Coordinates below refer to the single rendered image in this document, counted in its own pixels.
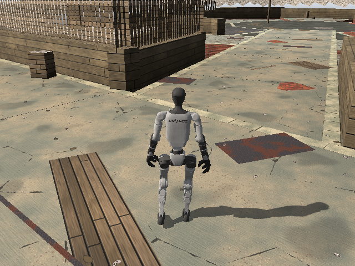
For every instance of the robot right hand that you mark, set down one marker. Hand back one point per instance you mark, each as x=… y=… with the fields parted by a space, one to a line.
x=207 y=165

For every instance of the robot left hand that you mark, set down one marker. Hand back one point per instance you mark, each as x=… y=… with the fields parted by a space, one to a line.
x=153 y=159

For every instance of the robot right shin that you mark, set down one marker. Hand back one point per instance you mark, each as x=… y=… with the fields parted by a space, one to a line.
x=187 y=198

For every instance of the right robot upper arm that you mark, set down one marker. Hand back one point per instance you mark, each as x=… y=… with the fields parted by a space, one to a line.
x=198 y=126

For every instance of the left robot forearm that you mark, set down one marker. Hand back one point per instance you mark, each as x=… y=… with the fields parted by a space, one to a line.
x=152 y=146

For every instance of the robot head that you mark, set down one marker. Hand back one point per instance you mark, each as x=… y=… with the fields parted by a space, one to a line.
x=178 y=96

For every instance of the right robot forearm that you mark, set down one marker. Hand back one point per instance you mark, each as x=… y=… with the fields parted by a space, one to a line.
x=203 y=149

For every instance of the left robot upper arm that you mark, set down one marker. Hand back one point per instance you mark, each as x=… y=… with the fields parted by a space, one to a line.
x=158 y=125

